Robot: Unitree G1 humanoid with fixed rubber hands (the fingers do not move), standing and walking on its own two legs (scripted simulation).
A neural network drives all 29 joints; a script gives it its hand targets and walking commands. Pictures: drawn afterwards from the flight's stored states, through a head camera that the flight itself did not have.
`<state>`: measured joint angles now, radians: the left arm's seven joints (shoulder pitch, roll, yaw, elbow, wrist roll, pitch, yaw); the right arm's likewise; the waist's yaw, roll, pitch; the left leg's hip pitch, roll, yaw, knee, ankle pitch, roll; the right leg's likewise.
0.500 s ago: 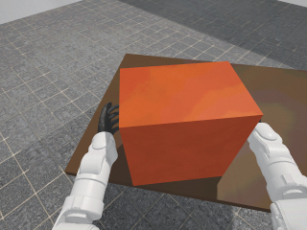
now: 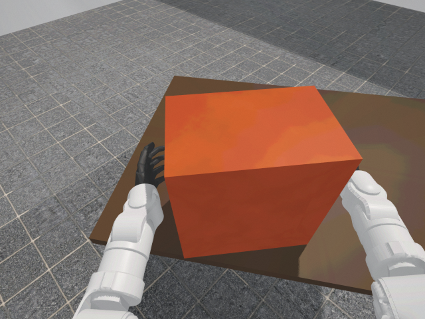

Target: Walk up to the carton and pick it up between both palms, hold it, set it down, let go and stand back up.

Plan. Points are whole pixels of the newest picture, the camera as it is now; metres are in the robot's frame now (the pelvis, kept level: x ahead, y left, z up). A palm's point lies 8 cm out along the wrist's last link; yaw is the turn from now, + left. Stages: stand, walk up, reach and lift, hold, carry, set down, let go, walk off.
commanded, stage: reach and lift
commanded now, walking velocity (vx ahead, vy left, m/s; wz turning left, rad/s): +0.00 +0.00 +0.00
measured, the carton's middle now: (244, 178) +0.40 +0.01 +0.05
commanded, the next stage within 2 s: none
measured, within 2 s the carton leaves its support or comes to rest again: leaves its support in 0.22 s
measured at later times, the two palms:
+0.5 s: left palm (134, 175) +0.33 +0.20 +0.11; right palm (342, 167) +0.41 -0.17 +0.11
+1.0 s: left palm (125, 165) +0.33 +0.21 +0.14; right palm (345, 156) +0.40 -0.16 +0.14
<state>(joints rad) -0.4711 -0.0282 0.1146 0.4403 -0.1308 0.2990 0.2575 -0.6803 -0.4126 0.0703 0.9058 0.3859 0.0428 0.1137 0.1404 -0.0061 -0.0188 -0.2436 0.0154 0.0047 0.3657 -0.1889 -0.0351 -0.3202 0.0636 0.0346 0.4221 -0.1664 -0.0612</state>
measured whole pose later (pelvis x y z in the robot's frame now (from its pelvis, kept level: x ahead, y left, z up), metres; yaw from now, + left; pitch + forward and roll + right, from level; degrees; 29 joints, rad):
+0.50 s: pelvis -0.01 +0.00 +0.00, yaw +0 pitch +3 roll +1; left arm -0.47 0.03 0.11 0.31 -0.13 0.45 0.27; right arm -0.69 -0.38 0.09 0.83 0.39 0.17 0.04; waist 0.13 -0.01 -0.06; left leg -0.24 0.02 0.00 0.37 -0.18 -0.04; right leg -0.32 0.06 0.03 0.42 -0.15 -0.06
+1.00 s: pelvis -0.01 +0.00 +0.00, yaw +0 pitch +3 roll +1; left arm -0.48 0.13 0.12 0.17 -0.13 0.63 0.23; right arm -0.70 -0.34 0.08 0.62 0.39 0.33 -0.04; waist 0.09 -0.01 -0.06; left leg -0.24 0.02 0.00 0.37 -0.17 -0.03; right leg -0.32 0.06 0.03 0.42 -0.15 -0.06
